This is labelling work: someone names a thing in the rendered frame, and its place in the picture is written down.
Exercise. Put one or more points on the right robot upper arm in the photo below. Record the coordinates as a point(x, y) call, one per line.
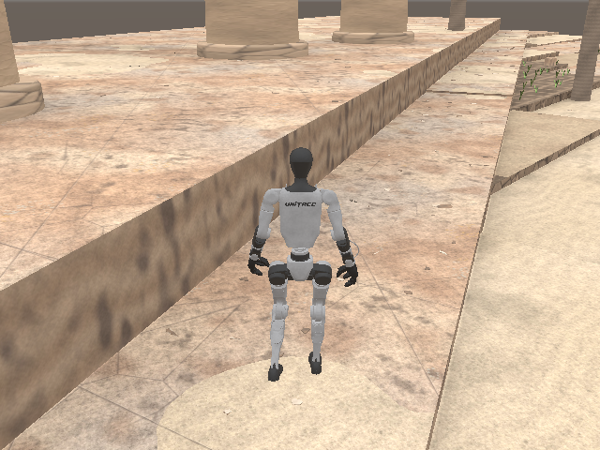
point(330, 198)

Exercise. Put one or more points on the left robot upper arm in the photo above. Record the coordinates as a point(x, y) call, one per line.
point(270, 197)

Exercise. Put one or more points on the robot left hand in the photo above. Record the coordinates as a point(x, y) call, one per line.
point(261, 262)

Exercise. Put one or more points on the left robot forearm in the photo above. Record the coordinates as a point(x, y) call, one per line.
point(256, 247)

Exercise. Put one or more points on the robot right hand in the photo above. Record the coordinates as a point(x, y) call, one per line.
point(351, 272)

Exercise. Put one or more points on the right robot forearm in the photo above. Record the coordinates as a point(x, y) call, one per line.
point(345, 250)

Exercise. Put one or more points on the right robot thigh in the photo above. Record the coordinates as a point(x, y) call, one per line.
point(322, 274)

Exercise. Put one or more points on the robot left shin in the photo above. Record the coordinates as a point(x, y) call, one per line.
point(276, 336)

